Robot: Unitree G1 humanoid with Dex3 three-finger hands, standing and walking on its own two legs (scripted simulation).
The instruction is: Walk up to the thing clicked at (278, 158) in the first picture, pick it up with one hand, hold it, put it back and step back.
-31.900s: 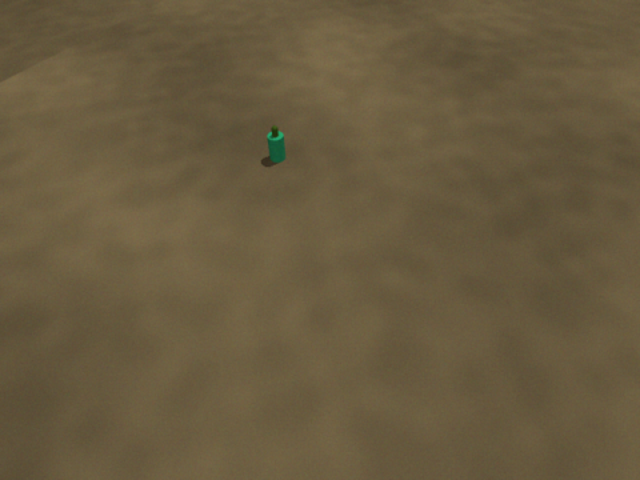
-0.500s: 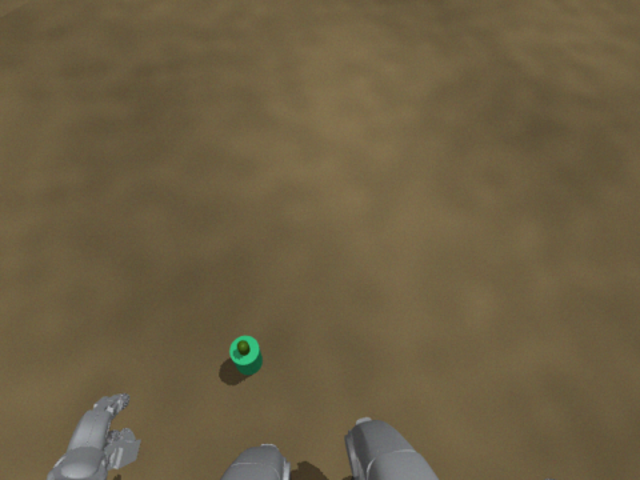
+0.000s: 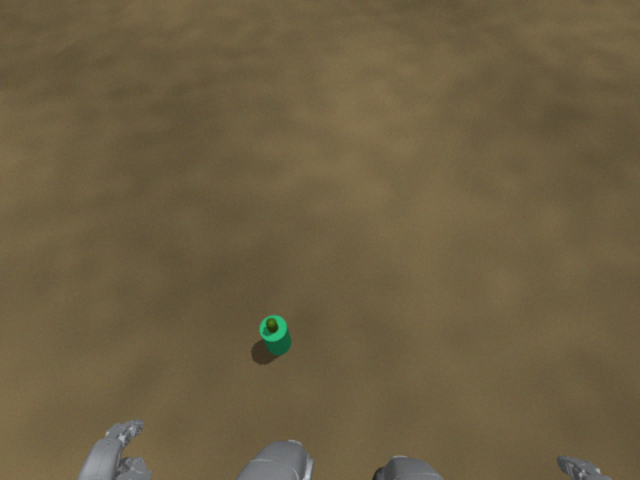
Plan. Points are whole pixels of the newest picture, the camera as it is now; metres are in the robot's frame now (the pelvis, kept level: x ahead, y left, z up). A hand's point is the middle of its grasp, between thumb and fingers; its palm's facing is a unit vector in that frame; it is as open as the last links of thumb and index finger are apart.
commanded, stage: step back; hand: left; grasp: from the side
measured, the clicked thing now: (275, 332) +0.51 +0.20 -0.67
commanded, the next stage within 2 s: none
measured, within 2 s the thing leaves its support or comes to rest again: neither
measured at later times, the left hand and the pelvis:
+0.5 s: hand out of the picture -0.07 +0.26 -0.16, palm faces -0.06 -0.92 -0.40, open 7.3 cm; pelvis -0.16 -0.02 -0.02, yaw -4 degrees
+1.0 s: hand out of the picture -0.20 +0.24 -0.15, palm faces +0.03 -0.93 -0.37, open 7.3 cm; pelvis -0.33 -0.03 +0.00, yaw +1 degrees
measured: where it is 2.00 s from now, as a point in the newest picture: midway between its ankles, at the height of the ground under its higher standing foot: outside the picture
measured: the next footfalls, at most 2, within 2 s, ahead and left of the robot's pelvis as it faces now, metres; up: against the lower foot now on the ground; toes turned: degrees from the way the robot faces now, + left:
left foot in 0.06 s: +0.01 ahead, +0.12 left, +0.00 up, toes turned -2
right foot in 0.48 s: -0.16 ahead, -0.14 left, +0.00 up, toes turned -1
